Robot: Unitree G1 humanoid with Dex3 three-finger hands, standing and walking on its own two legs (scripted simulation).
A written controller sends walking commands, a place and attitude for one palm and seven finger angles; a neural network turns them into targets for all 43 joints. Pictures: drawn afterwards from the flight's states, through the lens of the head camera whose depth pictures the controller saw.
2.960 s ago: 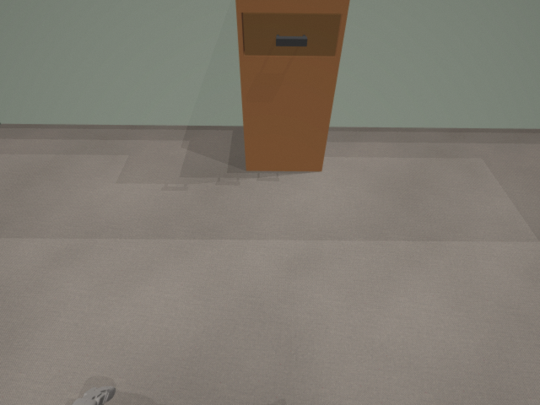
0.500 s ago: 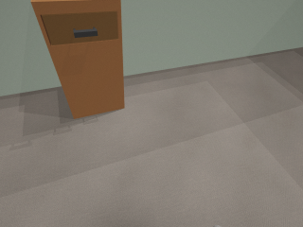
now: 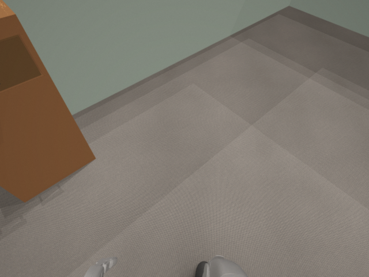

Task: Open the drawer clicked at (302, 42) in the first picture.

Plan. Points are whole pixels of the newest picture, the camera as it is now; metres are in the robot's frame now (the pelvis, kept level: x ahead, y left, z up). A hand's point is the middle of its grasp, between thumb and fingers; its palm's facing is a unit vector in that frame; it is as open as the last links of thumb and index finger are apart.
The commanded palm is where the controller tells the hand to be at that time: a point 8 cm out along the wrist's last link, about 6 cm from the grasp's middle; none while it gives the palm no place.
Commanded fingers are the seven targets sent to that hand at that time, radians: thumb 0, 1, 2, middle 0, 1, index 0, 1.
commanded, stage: walk to a spot facing it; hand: left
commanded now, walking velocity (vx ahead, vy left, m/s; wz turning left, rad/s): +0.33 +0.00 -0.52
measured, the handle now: out of the picture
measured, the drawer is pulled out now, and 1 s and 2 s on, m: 0.00 0.00 0.00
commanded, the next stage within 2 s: turn to face it in 0.22 s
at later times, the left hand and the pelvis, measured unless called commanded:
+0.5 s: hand (107, 247) +0.22 +0.20 -0.17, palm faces -0.02 -0.98 -0.20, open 7.3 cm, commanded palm none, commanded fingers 0.00 0.90 0.90 -0.20 -0.30 -0.20 -0.30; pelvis +0.20 +0.01 +0.01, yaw -6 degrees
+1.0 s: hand (110, 201) +0.33 +0.20 -0.14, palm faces +0.14 -0.95 -0.27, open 7.4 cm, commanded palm none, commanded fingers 0.00 0.90 0.90 -0.20 -0.30 -0.20 -0.30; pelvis +0.23 -0.01 +0.01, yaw +8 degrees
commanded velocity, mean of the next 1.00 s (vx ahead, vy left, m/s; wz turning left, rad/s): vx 0.08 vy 0.00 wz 0.33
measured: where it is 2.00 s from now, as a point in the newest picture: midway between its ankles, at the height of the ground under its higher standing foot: (187, 271)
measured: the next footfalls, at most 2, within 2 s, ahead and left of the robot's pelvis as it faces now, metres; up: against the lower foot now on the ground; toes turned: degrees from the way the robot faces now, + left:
right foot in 0.04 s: +0.15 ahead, -0.09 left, +0.00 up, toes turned -10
left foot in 0.50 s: +0.33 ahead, +0.11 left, +0.00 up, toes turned +1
